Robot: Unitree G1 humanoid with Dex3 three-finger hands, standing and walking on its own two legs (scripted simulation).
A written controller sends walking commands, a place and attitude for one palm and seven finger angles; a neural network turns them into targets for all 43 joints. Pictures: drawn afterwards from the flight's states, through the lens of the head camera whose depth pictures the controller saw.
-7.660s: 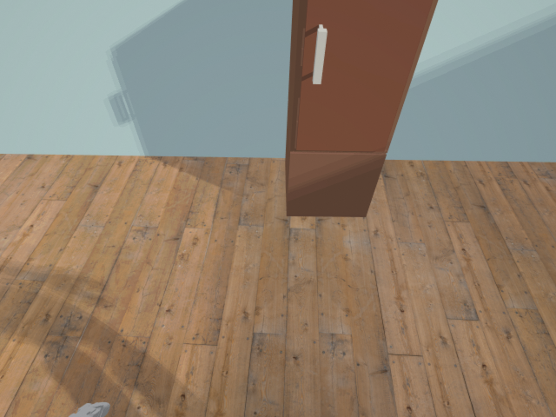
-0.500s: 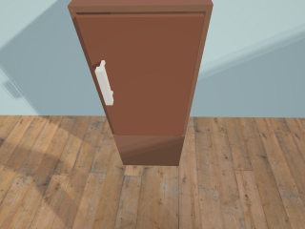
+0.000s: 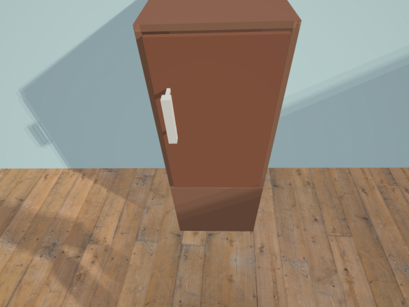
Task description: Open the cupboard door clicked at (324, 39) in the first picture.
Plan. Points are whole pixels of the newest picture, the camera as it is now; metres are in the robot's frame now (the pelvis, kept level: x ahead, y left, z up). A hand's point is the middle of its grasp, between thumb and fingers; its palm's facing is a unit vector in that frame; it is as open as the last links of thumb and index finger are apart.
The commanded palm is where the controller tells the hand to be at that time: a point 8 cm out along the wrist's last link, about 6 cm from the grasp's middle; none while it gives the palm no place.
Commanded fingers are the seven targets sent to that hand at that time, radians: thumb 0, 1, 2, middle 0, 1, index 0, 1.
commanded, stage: come to a stop and stand still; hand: left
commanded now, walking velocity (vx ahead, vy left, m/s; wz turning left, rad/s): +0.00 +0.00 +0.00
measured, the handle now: (170, 116) +0.60 +0.14 +0.04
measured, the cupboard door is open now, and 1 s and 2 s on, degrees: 0 0 0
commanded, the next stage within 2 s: look again from close up in 0.16 s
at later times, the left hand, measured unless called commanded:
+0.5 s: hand out of the picture +0.03 +0.16 -0.16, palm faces +0.03 -0.98 -0.21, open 7.3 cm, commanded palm none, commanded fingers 0.00 0.90 0.90 -0.20 -0.30 -0.20 -0.30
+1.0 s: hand (134, 301) +0.16 +0.17 -0.09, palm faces +0.28 -0.94 -0.19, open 7.3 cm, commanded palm +0.14 +0.21 -0.05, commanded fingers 0.00 0.74 0.83 -0.21 -0.41 -0.21 -0.41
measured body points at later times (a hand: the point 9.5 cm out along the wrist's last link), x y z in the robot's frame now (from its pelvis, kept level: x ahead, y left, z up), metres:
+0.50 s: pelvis +0.02 -0.01 +0.01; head +0.03 -0.03 +0.46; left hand +0.03 +0.21 -0.14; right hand +0.01 -0.22 -0.16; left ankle +0.00 +0.08 -0.73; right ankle +0.07 -0.14 -0.73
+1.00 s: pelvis +0.04 -0.03 +0.00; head +0.05 -0.04 +0.45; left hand +0.14 +0.21 -0.07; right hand +0.10 -0.27 -0.14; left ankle +0.00 +0.08 -0.73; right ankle +0.07 -0.14 -0.73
